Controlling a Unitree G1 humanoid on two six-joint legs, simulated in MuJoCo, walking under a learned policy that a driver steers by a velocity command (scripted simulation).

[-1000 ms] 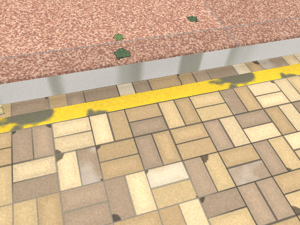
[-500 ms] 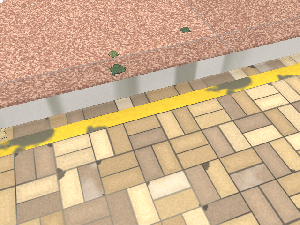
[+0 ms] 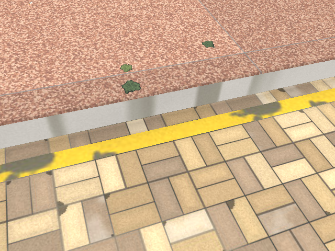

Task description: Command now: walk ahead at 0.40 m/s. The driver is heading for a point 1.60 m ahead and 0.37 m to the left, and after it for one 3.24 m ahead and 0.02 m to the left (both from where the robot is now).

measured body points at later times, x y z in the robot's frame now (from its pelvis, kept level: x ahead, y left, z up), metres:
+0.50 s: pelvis +0.27 -0.04 -0.01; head +0.30 -0.04 +0.44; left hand +0.39 +0.22 -0.12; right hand +0.30 -0.32 -0.15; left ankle +0.16 +0.09 -0.65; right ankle +0.33 -0.13 -0.74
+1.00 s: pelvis +0.55 +0.05 -0.02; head +0.59 +0.08 +0.43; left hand +0.54 +0.34 -0.15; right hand +0.77 -0.16 -0.12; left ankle +0.60 +0.14 -0.74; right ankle +0.45 -0.13 -0.64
